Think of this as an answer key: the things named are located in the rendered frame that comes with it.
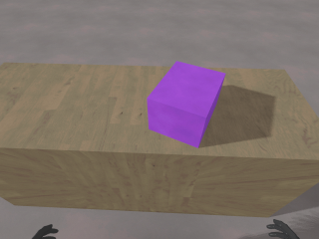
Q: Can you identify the pedestal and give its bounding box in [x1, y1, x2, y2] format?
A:
[0, 62, 319, 218]

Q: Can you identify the left robot hand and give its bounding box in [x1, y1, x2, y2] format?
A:
[32, 224, 59, 239]

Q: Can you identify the right robot hand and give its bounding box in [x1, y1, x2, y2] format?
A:
[266, 219, 300, 239]

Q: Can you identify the carton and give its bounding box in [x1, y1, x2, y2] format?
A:
[147, 61, 226, 148]

